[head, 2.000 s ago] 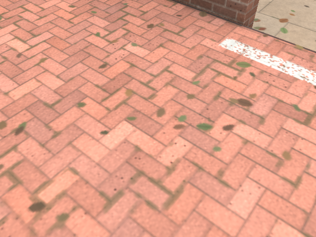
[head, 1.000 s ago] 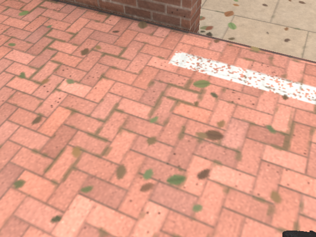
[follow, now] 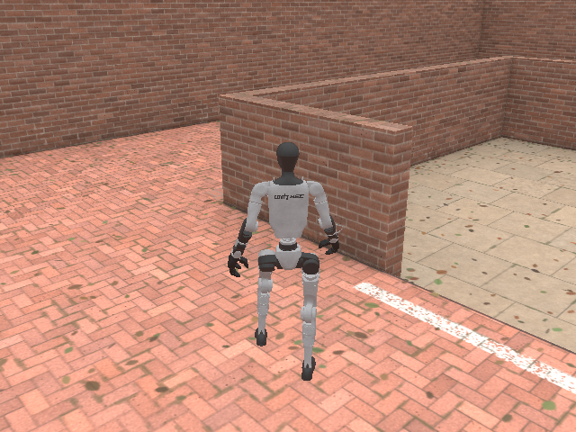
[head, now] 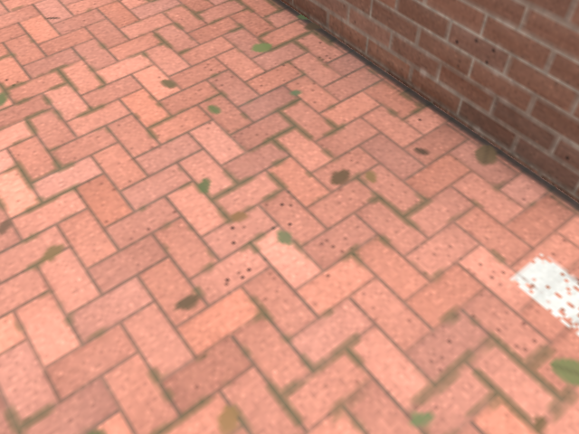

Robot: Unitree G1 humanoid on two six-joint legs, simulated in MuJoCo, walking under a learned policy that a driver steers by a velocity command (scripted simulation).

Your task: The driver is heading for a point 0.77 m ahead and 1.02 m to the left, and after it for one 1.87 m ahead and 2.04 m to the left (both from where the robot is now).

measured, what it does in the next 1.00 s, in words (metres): walks ahead, turning left: left foot, then right foot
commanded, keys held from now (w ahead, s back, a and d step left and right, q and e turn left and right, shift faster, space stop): w+q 0.84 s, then q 0.16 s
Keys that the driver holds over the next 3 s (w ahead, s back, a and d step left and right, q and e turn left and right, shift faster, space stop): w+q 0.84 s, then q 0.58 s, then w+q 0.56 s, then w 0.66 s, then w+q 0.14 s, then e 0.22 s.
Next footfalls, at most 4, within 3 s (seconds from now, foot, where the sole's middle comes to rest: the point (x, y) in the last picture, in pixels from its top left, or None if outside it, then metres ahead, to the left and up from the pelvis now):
0.16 left None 0.25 0.15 -0.78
0.64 right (323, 395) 0.56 0.01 -0.78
1.12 left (186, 356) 0.63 0.35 -0.78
1.58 right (259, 306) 0.78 0.19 -0.78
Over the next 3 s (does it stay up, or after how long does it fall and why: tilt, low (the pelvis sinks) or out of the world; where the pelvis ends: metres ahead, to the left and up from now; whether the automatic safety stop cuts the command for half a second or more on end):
stays up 0.81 0.89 0.00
